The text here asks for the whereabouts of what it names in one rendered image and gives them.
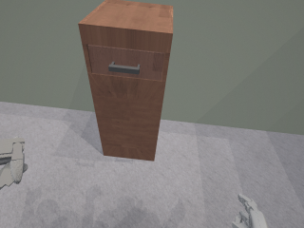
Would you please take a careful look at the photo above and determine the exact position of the handle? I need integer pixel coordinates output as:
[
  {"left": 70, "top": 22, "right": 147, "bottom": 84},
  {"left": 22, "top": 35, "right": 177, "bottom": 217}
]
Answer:
[{"left": 108, "top": 62, "right": 141, "bottom": 75}]

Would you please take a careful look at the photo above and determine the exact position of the drawer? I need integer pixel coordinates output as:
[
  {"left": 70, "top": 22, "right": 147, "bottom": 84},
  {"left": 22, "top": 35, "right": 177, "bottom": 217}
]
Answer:
[{"left": 87, "top": 45, "right": 164, "bottom": 81}]

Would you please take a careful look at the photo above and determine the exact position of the robot right hand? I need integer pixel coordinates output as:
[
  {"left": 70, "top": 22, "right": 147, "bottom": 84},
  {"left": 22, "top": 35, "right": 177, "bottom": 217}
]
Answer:
[{"left": 232, "top": 194, "right": 269, "bottom": 228}]

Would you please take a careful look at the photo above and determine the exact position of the cabinet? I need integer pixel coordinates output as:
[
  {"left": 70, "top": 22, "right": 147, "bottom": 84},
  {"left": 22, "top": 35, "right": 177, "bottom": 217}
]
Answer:
[{"left": 78, "top": 0, "right": 173, "bottom": 162}]

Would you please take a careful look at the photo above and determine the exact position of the robot left hand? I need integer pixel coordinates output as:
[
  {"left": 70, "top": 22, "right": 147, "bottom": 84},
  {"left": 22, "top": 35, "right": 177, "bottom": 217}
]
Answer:
[{"left": 0, "top": 136, "right": 29, "bottom": 190}]

